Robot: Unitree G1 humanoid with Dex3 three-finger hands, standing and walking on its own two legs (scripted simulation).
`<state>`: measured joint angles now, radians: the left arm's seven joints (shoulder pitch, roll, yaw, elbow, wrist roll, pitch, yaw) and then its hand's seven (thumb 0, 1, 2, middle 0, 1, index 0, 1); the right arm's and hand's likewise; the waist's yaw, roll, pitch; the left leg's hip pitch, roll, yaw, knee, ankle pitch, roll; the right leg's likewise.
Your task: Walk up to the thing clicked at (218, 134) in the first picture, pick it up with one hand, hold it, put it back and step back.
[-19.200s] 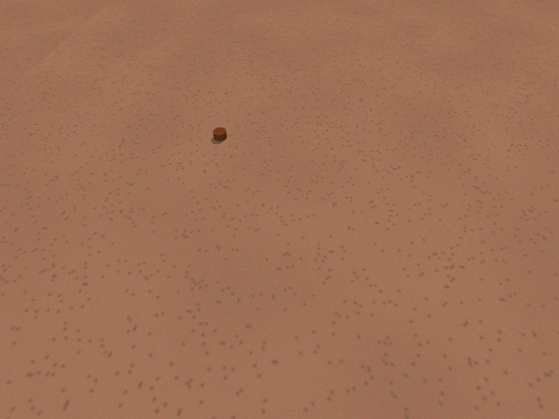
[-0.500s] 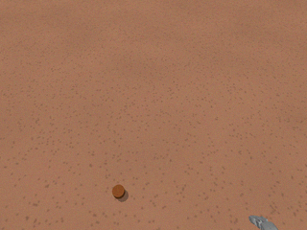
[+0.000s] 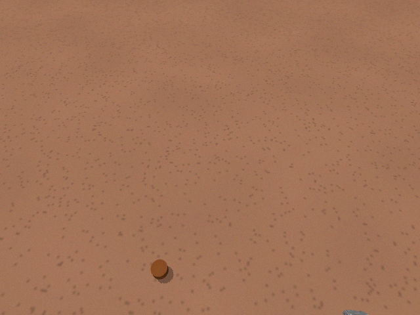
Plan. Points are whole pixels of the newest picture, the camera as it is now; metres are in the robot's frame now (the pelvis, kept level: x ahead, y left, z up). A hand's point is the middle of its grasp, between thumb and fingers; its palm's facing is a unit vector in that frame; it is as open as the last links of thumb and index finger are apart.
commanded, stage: stand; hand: left
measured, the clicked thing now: (159, 269) +0.41 +0.23 -0.76
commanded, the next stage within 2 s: none
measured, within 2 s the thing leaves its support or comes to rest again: neither
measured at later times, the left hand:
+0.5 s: hand out of the picture +0.07 +0.25 -0.15, palm faces -0.02 -0.94 -0.34, open 7.3 cm
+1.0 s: hand out of the picture +0.07 +0.25 -0.15, palm faces -0.03 -0.94 -0.35, open 7.3 cm
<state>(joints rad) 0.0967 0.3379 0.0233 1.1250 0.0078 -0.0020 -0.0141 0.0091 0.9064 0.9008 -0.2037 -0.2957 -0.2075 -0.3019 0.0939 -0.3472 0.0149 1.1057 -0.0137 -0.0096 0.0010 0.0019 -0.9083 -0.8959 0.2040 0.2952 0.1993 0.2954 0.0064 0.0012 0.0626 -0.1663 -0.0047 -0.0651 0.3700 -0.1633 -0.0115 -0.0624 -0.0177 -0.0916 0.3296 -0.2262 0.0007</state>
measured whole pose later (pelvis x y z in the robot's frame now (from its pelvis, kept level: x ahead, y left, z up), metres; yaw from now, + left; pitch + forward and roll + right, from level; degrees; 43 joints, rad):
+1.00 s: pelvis +0.00 -0.01 +0.00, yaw -1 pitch -3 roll +0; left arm 0.13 0.35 0.01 1.13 0.01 -0.01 -0.01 0.01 0.91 0.90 -0.20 -0.30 -0.21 -0.30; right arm 0.12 -0.35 0.02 1.14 -0.01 -0.01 0.00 0.00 -0.91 -0.90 0.20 0.30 0.20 0.30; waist 0.00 0.01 0.05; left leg -0.14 0.01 -0.05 0.32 -0.14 -0.02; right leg -0.05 0.00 -0.07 0.30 -0.20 -0.01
